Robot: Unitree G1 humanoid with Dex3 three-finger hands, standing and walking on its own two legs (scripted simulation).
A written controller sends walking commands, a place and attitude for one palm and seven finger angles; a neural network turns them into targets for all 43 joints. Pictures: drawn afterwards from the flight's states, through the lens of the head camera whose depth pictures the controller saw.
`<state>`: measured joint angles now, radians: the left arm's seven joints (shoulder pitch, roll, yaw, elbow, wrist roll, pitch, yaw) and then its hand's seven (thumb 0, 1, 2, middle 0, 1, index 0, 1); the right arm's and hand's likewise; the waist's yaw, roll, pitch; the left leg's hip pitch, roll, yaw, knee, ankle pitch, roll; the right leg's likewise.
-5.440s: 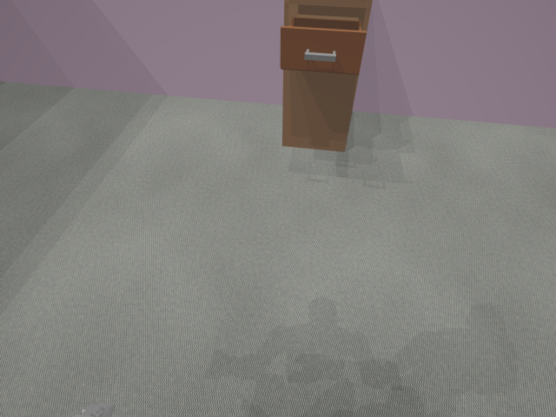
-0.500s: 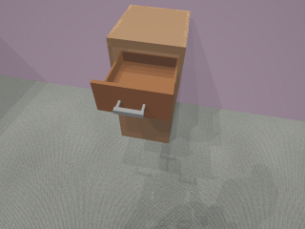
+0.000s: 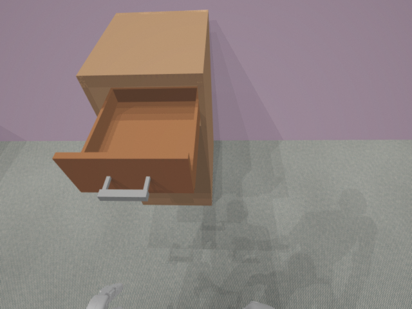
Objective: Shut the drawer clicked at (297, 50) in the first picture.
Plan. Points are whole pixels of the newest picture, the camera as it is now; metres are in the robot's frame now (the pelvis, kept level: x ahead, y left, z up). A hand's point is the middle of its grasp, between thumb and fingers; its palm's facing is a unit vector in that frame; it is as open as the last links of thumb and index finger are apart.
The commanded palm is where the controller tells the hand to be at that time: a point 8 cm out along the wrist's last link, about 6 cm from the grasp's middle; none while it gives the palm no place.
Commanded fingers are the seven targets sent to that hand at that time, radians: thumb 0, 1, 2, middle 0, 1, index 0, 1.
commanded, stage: take the last steps up to it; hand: left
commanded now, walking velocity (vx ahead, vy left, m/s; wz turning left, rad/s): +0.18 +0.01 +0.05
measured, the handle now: (125, 187) +0.40 +0.22 -0.06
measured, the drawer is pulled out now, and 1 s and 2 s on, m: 0.28 0.28 0.28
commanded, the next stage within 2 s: come to a stop and stand still in 0.10 s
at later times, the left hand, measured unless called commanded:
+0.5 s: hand out of the picture +0.06 +0.16 -0.17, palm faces +0.09 -0.98 -0.15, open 7.3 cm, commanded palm none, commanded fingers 0.00 0.90 0.90 -0.20 -0.30 -0.20 -0.30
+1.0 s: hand out of the picture +0.13 +0.17 -0.16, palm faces -0.03 -0.97 -0.23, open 7.3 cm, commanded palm none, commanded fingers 0.00 0.90 0.90 -0.20 -0.30 -0.20 -0.30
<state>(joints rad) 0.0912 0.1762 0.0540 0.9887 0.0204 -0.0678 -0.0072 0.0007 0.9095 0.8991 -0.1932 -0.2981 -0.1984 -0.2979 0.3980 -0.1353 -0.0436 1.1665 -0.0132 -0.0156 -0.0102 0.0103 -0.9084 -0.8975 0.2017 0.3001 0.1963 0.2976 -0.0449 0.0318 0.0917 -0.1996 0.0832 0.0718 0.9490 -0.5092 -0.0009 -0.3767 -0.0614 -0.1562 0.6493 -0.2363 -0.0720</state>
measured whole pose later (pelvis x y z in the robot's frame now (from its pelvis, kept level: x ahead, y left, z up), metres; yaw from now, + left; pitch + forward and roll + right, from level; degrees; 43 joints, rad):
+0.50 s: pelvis +0.10 +0.00 +0.02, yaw +0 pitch -2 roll +0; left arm 0.31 0.13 0.01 1.13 0.01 0.02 0.04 0.00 0.91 0.90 -0.20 -0.30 -0.20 -0.30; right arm 0.12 -0.12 -0.02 1.06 0.00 0.00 -0.04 0.00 -0.91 -0.90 0.20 0.30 0.19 0.30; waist 0.06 -0.03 0.07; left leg -0.25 0.05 0.09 0.48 -0.20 0.00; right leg -0.15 -0.02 -0.16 0.48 -0.30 -0.04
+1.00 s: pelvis +0.08 +0.00 +0.01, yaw -2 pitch -1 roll -1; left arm 0.24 0.16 0.00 1.05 0.02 -0.02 0.05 0.00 0.92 0.90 -0.20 -0.30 -0.20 -0.30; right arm 0.31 -0.16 -0.02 1.10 -0.02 0.03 -0.01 0.01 -0.91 -0.90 0.20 0.30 0.19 0.30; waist -0.02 0.03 0.03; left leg -0.31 0.08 0.06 0.60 -0.29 -0.01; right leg -0.18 0.02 -0.15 0.47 -0.27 -0.06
